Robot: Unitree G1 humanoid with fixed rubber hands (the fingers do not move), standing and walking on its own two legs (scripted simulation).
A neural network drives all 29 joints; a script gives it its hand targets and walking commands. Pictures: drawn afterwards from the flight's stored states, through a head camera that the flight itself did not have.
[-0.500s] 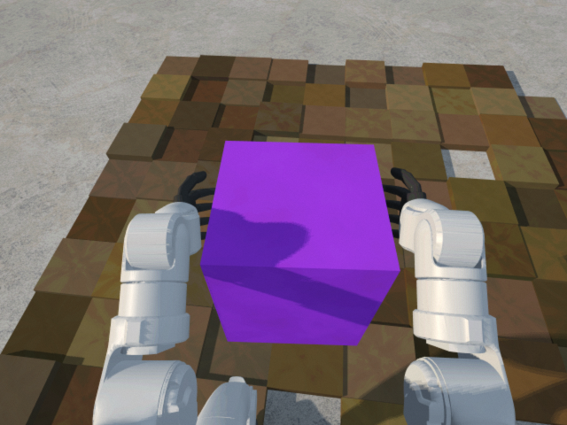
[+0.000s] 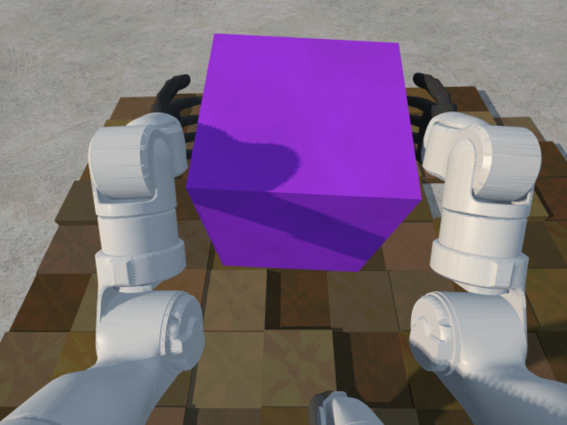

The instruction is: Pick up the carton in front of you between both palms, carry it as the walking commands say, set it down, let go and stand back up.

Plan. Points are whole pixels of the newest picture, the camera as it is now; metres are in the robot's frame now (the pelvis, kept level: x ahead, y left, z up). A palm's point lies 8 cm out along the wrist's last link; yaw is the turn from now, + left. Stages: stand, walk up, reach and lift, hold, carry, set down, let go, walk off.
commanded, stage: carry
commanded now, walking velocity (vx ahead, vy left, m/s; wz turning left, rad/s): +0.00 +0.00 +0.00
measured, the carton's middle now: (297, 171) +0.41 -0.02 +0.13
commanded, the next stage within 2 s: none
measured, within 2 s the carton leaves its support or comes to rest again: neither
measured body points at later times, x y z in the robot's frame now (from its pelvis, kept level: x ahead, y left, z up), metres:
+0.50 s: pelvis +0.12 +0.02 +0.02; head +0.13 +0.03 +0.47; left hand +0.49 +0.19 +0.15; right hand +0.49 -0.12 +0.15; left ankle +0.03 +0.12 -0.71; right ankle +0.13 -0.08 -0.71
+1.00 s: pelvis +0.34 +0.08 +0.00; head +0.35 +0.11 +0.45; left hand +0.72 +0.24 +0.13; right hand +0.71 -0.06 +0.14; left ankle +0.37 +0.15 -0.74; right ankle +0.26 -0.05 -0.64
